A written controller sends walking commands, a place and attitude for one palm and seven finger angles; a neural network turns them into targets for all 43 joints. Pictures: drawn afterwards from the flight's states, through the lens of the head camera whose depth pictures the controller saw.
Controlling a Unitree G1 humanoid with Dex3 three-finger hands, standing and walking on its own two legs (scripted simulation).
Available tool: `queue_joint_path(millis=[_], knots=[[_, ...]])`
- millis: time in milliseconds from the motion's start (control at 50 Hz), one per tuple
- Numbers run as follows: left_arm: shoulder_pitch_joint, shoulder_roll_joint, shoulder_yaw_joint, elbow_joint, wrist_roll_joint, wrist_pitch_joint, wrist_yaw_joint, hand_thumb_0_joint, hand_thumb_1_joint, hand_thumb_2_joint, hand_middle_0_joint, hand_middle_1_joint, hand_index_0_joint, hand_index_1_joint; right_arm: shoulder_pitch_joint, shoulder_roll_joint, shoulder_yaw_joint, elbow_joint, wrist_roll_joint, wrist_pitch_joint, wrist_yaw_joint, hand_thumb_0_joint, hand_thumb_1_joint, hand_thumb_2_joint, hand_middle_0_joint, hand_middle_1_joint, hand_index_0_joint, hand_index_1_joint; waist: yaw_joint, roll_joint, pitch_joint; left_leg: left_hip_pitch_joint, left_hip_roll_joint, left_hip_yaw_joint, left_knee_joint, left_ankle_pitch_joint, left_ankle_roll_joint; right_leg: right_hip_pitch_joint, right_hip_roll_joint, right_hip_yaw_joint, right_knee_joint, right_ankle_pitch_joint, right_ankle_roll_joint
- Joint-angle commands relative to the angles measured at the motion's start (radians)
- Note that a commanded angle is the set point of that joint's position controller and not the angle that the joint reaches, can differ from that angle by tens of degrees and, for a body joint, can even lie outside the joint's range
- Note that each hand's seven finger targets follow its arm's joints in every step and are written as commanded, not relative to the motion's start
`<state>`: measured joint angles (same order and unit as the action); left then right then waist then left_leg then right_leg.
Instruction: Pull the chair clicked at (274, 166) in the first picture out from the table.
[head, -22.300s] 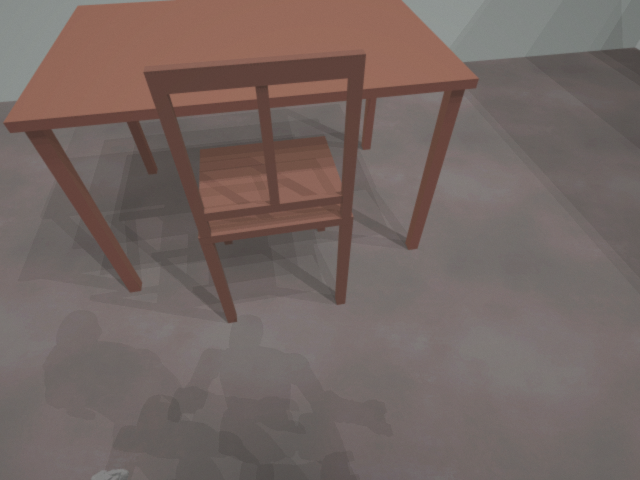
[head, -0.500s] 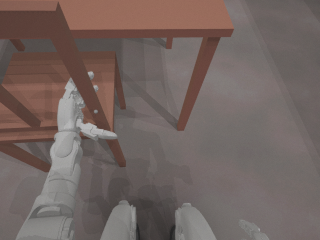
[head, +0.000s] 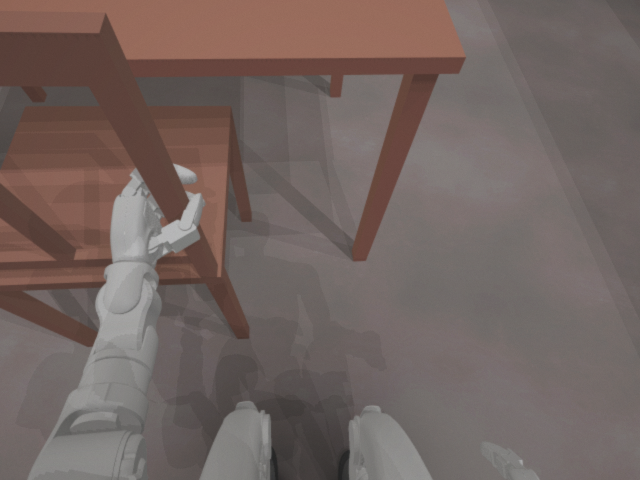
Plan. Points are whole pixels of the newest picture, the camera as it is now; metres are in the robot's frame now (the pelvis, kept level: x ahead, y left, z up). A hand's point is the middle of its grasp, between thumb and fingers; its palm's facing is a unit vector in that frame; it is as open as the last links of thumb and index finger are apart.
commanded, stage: hook a spindle and tug to test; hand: left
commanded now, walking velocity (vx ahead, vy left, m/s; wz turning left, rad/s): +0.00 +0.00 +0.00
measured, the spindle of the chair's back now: out of the picture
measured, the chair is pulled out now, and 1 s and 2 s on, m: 0.01 0.04 0.17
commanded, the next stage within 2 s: step backward, pulling the chair out in 0.62 s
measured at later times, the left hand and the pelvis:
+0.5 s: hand (184, 238) +0.40 +0.16 +0.03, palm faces +0.05 -1.00 -0.02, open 5.9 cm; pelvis +0.01 +0.00 +0.00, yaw +0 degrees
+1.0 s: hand (184, 250) +0.37 +0.15 +0.04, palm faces +0.10 -0.99 -0.09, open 5.8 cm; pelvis +0.02 +0.01 +0.09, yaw +1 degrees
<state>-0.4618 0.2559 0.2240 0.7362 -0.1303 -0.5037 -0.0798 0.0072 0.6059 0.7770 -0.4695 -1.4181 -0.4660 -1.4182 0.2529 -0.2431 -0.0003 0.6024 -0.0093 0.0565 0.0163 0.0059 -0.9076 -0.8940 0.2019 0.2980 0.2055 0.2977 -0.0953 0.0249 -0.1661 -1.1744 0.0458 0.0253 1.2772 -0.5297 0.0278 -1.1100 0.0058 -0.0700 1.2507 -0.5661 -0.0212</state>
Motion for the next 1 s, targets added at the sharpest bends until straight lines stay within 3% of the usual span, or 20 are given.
queue_joint_path(millis=[0, 80, 120, 200, 240, 300, 540, 620, 680, 700, 720, 740, 760, 780, 820, 840, 860, 880, 900, 980], knots=[[-0.200, 0.143, 0.043, -0.209, -0.028, -0.059, -0.006, 0.000, 0.900, 0.900, -0.500, -1.450, -0.500, -1.450, 0.082, -0.152, -0.060, -0.101, 0.005, -0.031, -0.008, 0.000, -0.900, -0.900, 0.200, 0.300, 0.200, 0.300, 0.006, 0.024, -0.462, 0.378, -0.030, -0.060, -0.146, 0.369, -0.011, 0.221, 0.024, 0.046, -0.165, 0.376, -0.001], [-0.191, 0.148, 0.031, -0.251, -0.008, -0.063, 0.005, 0.000, 0.900, 0.900, -0.500, -1.450, -0.500, -1.450, 0.079, -0.150, -0.060, -0.112, 0.004, -0.029, -0.005, 0.000, -0.900, -0.900, 0.200, 0.300, 0.200, 0.300, 0.010, 0.049, -0.451, 0.378, -0.029, -0.060, -0.149, 0.357, -0.011, 0.210, 0.025, 0.047, -0.159, 0.361, -0.004], [-0.207, 0.108, -0.006, -0.259, -0.007, -0.062, 0.006, 0.000, 0.900, 0.900, -0.500, -1.450, -0.500, -1.450, 0.074, -0.148, -0.059, -0.113, 0.003, -0.028, -0.003, 0.000, -0.900, -0.900, 0.200, 0.300, 0.200, 0.300, -0.005, 0.043, -0.437, 0.379, -0.028, -0.060, -0.149, 0.343, -0.011, 0.190, 0.023, 0.044, -0.162, 0.347, 0.000], [-0.180, 0.148, 0.032, -0.254, -0.011, -0.060, 0.003, 0.000, 0.900, 0.900, -0.500, -1.450, -0.500, -1.450, 0.072, -0.152, -0.059, -0.117, 0.005, -0.029, -0.007, 0.000, -0.900, -0.900, 0.200, 0.300, 0.200, 0.300, 0.004, 0.013, -0.437, 0.342, -0.031, -0.055, -0.146, 0.325, -0.007, 0.221, 0.023, 0.052, -0.162, 0.352, 0.002], [-0.136, 0.109, 0.006, -0.261, -0.017, -0.053, -0.004, 0.000, 0.900, 0.900, -0.500, -1.450, -0.500, -1.450, 0.068, -0.146, -0.059, -0.122, 0.008, -0.030, -0.005, 0.000, -0.900, -0.900, 0.200, 0.300, 0.200, 0.300, 0.010, 0.031, -0.435, 0.369, -0.030, -0.055, -0.151, 0.344, -0.011, 0.214, 0.024, 0.046, -0.164, 0.358, 0.000], [-0.139, 0.109, -0.001, -0.294, -0.021, -0.049, -0.005, 0.000, 0.900, 0.900, -0.500, -1.450, -0.500, -1.450, 0.064, -0.149, -0.060, -0.124, 0.009, -0.031, -0.005, 0.000, -0.900, -0.900, 0.200, 0.300, 0.200, 0.300, 0.009, 0.044, -0.439, 0.377, -0.028, -0.058, -0.150, 0.347, -0.011, 0.203, 0.022, 0.043, -0.161, 0.355, -0.001], [-0.015, 0.031, -0.083, -0.399, -0.023, -0.045, 0.003, 0.000, 0.900, 0.900, -0.500, -1.450, -0.500, -1.450, 0.040, -0.143, -0.065, -0.139, 0.011, -0.040, -0.003, 0.000, -0.900, -0.900, 0.200, 0.300, 0.200, 0.300, 0.014, 0.025, -0.412, 0.422, -0.025, -0.071, -0.162, 0.382, -0.014, 0.190, 0.021, 0.028, -0.164, 0.363, -0.004], [-0.065, 0.040, -0.084, -0.397, -0.012, -0.050, 0.014, 0.000, 0.900, 0.900, -0.500, -1.450, -0.500, -1.450, 0.037, -0.147, -0.066, -0.126, 0.008, -0.044, -0.009, 0.000, -0.900, -0.900, 0.200, 0.300, 0.200, 0.300, 0.001, 0.016, -0.400, 0.416, -0.024, -0.080, -0.154, 0.351, -0.014, 0.155, 0.020, 0.026, -0.159, 0.328, -0.003], [-0.089, 0.052, -0.081, -0.411, -0.007, -0.053, 0.018, 0.000, 0.900, 0.900, -0.500, -1.450, -0.500, -1.450, 0.033, -0.150, -0.066, -0.124, 0.007, -0.050, -0.013, 0.000, -0.900, -0.900, 0.200, 0.300, 0.200, 0.300, 0.005, 0.051, -0.417, 0.428, -0.027, -0.084, -0.149, 0.357, -0.015, 0.144, 0.018, 0.027, -0.152, 0.323, -0.008], [-0.107, -0.014, -0.138, -0.409, -0.007, -0.051, 0.018, 0.000, 0.900, 0.900, -0.500, -1.450, -0.500, -1.450, 0.029, -0.139, -0.063, -0.122, 0.005, -0.051, -0.011, 0.000, -0.900, -0.900, 0.200, 0.300, 0.200, 0.300, -0.008, 0.049, -0.422, 0.442, -0.027, -0.083, -0.147, 0.362, -0.014, 0.136, 0.017, 0.025, -0.155, 0.325, -0.005], [-0.216, 0.361, 0.032, -0.586, 0.089, 0.063, 0.112, 0.000, 0.900, 0.900, -0.500, -1.450, -0.500, -1.450, 0.091, -0.142, -0.060, -0.200, 0.053, 0.023, -0.046, 0.000, -0.900, -0.900, 0.200, 0.300, 0.200, 0.300, 0.061, 0.092, -0.664, 0.733, -0.005, -0.060, -0.362, 0.371, 0.008, 0.581, -0.045, 0.121, -0.352, 0.386, -0.011], [-0.203, 0.242, -0.043, -0.603, 0.082, 0.125, 0.143, 0.000, 0.900, 0.900, -0.500, -1.450, -0.500, -1.450, 0.084, -0.113, -0.053, -0.228, 0.064, 0.037, -0.073, 0.000, -0.900, -0.900, 0.200, 0.300, 0.200, 0.300, 0.032, 0.116, -0.617, 0.771, -0.027, -0.039, -0.392, 0.408, 0.017, 0.642, -0.043, 0.120, -0.413, 0.517, -0.003], [-0.117, 0.191, -0.072, -0.535, 0.087, 0.182, 0.161, 0.000, 0.900, 0.900, -0.500, -1.450, -0.500, -1.450, 0.059, -0.108, -0.043, -0.222, 0.065, 0.050, -0.089, 0.000, -0.900, -0.900, 0.200, 0.300, 0.200, 0.300, 0.030, 0.116, -0.555, 0.758, -0.016, -0.046, -0.416, 0.440, 0.014, 0.628, -0.052, 0.109, -0.422, 0.569, -0.001], [-0.050, 0.140, -0.110, -0.418, 0.085, 0.231, 0.168, 0.000, 0.900, 0.900, -0.500, -1.450, -0.500, -1.450, 0.057, -0.114, -0.032, -0.207, 0.068, 0.061, -0.103, 0.000, -0.900, -0.900, 0.200, 0.300, 0.200, 0.300, 0.026, 0.039, -0.480, 0.750, 0.002, -0.069, -0.454, 0.422, 0.013, 0.614, -0.050, 0.092, -0.441, 0.548, 0.005], [-0.046, 0.089, -0.163, -0.257, 0.093, 0.286, 0.179, 0.000, 0.900, 0.900, -0.500, -1.450, -0.500, -1.450, 0.050, -0.119, -0.019, -0.162, 0.065, 0.082, -0.121, 0.000, -0.900, -0.900, 0.200, 0.300, 0.200, 0.300, 0.018, 0.000, -0.288, 0.659, 0.026, -0.082, -0.516, 0.413, 0.023, 0.623, -0.070, 0.087, -0.478, 0.565, 0.019], [-0.074, 0.095, -0.159, -0.188, 0.098, 0.295, 0.186, 0.000, 0.900, 0.900, -0.500, -1.450, -0.500, -1.450, 0.054, -0.125, -0.020, -0.138, 0.062, 0.083, -0.127, 0.000, -0.900, -0.900, 0.200, 0.300, 0.200, 0.300, 0.021, -0.010, -0.252, 0.659, 0.039, -0.088, -0.535, 0.445, 0.026, 0.639, -0.077, 0.096, -0.499, 0.598, 0.031], [-0.112, 0.085, -0.169, -0.128, 0.099, 0.290, 0.187, 0.000, 0.900, 0.900, -0.500, -1.450, -0.500, -1.450, 0.066, -0.129, -0.019, -0.121, 0.062, 0.083, -0.132, 0.000, -0.900, -0.900, 0.200, 0.300, 0.200, 0.300, 0.020, -0.010, -0.239, 0.683, 0.051, -0.098, -0.557, 0.504, 0.024, 0.654, -0.083, 0.093, -0.514, 0.634, 0.036], [-0.169, 0.116, -0.151, -0.106, 0.104, 0.277, 0.189, 0.000, 0.900, 0.900, -0.500, -1.450, -0.500, -1.450, 0.072, -0.134, -0.025, -0.114, 0.060, 0.079, -0.136, 0.000, -0.900, -0.900, 0.200, 0.300, 0.200, 0.300, 0.022, 0.021, -0.240, 0.732, 0.058, -0.091, -0.571, 0.560, 0.021, 0.660, -0.087, 0.093, -0.541, 0.653, 0.040], [-0.187, 0.097, -0.168, -0.056, 0.107, 0.267, 0.187, 0.000, 0.900, 0.900, -0.500, -1.450, -0.500, -1.450, 0.078, -0.130, -0.022, -0.100, 0.057, 0.078, -0.138, 0.000, -0.900, -0.900, 0.200, 0.300, 0.200, 0.300, 0.021, 0.066, -0.228, 0.774, 0.070, -0.106, -0.591, 0.624, 0.020, 0.659, -0.087, 0.090, -0.547, 0.659, 0.039], [-0.218, 0.082, -0.185, 0.045, 0.107, 0.238, 0.169, 0.000, 0.900, 0.900, -0.500, -1.450, -0.500, -1.450, 0.079, -0.132, -0.032, -0.083, 0.047, 0.076, -0.139, 0.000, -0.900, -0.900, 0.200, 0.300, 0.200, 0.300, 0.032, 0.158, -0.220, 0.908, 0.122, -0.166, -0.649, 0.838, 0.034, 0.671, -0.061, 0.079, -0.573, 0.581, 0.032]])
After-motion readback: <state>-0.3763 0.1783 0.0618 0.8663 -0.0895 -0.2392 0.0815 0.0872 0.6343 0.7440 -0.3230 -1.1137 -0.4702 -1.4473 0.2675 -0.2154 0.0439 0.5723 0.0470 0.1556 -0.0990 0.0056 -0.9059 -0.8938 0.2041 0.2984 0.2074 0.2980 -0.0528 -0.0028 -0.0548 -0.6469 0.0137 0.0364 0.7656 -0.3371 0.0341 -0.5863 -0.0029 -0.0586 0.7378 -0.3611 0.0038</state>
